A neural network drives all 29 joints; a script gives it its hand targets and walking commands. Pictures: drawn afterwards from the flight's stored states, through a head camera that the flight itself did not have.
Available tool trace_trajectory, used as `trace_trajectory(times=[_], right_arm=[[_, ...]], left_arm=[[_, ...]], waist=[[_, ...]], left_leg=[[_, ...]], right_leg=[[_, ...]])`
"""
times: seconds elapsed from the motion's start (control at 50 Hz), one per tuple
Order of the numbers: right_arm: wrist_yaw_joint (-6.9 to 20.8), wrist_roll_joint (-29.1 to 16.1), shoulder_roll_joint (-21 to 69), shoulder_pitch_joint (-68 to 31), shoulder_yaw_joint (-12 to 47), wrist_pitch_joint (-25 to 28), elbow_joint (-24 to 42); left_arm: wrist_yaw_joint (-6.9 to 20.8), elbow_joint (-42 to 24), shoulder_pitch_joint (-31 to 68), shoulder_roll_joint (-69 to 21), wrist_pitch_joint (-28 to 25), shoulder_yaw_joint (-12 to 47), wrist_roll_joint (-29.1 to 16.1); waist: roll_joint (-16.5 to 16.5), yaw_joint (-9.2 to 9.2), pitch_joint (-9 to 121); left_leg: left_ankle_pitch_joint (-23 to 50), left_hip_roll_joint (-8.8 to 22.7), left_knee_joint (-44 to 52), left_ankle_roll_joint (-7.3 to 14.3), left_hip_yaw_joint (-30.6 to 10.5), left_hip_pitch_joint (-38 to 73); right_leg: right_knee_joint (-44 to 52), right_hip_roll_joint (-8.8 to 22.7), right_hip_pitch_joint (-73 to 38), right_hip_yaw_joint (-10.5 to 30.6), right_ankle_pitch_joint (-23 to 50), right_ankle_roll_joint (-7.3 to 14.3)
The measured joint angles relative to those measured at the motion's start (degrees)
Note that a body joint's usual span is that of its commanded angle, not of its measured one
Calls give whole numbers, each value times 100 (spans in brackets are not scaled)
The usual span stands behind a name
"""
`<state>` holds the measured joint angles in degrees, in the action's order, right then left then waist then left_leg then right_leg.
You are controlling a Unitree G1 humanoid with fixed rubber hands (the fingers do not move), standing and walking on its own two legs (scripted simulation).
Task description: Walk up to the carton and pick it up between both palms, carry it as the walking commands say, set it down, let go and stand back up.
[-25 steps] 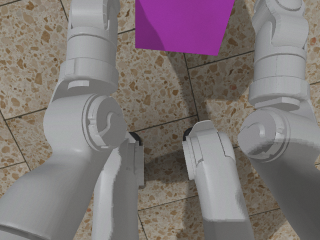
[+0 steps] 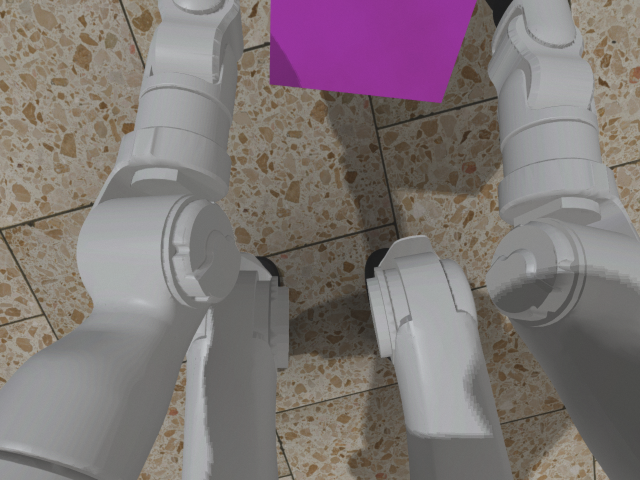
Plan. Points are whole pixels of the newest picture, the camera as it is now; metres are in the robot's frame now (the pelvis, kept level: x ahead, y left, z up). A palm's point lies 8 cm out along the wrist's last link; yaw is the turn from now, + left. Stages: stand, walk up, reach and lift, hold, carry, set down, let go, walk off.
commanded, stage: set down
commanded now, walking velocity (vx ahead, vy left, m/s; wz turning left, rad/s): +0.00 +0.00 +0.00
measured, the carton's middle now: out of the picture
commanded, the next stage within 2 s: let go in 1.72 s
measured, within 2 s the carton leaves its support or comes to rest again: rests again in 0.32 s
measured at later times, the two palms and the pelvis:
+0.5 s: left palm out of the picture +0.57 +0.11 -0.17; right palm (561, 0) +0.51 -0.21 -0.16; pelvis -0.02 +0.00 -0.02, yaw -1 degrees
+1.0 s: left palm out of the picture +0.58 +0.11 -0.05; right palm out of the picture +0.51 -0.22 -0.04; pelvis -0.03 +0.00 +0.09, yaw +0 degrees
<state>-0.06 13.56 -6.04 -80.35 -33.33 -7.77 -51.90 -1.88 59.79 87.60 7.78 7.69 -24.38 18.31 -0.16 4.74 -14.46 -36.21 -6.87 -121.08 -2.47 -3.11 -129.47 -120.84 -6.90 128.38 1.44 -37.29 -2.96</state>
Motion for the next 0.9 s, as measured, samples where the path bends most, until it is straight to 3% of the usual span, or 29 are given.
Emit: trace_trajectory(times=[0.06, 0.2, 0.32, 0.42, 0.5, 0.64, 0.76, 0.9], right_arm=[[-192, -290, -144, 35, 350, 123, -355], [-724, -1449, -676, -342, 1245, 423, -580], [-741, -2158, -1109, -618, 1858, 341, -1003], [-622, -2236, -1071, -624, 1900, 314, -1385], [-599, -2181, -1024, -482, 1821, 327, -1264], [-731, -2151, -1114, -581, 1753, 176, -482], [-914, -2312, -1123, -282, 1938, -326, 481], [-923, -2203, -956, -339, 1853, -546, 612]], left_arm=[[-122, 212, -107, 136, -24, 428, -349], [-498, 47, 94, 1039, -194, 1610, -1761], [-430, 531, 460, 1478, -92, 2229, -2571], [-309, 977, 579, 1409, -91, 2139, -2523], [-316, 938, 516, 1330, -97, 1991, -2348], [-447, 176, 558, 1525, 102, 2121, -2411], [-611, -665, 343, 1527, 578, 2309, -2705], [-589, -463, 485, 1470, 725, 1931, -2352]], waist=[[-5, -27, -276], [-10, 12, -1435], [74, 97, -1513], [37, 148, -1011], [0, 94, -674], [52, 6, -1216], [198, 39, -1574], [164, 179, -1503]], left_leg=[[1, -4, -36, -14, -1, 114], [69, -22, -263, -40, -24, 582], [122, -54, -492, -15, -22, 592], [156, -31, -514, -3, -24, 377], [190, 9, -408, 3, -47, 242], [253, 37, -109, 44, -45, 715], [268, 41, 292, 104, 3, 1309], [328, 106, 931, 132, 12, 1965]], right_leg=[[-41, 2, -112, -5, 1, 5], [-246, 61, -599, -93, 59, 30], [-454, 98, -649, -133, 91, 19], [-456, 80, -430, -140, 143, -1], [-321, 48, -282, -149, 217, -11], [1, 46, -767, -116, 290, -30], [377, 78, -1364, -32, 279, -45], [1001, 61, -1975, 40, 382, -17]])
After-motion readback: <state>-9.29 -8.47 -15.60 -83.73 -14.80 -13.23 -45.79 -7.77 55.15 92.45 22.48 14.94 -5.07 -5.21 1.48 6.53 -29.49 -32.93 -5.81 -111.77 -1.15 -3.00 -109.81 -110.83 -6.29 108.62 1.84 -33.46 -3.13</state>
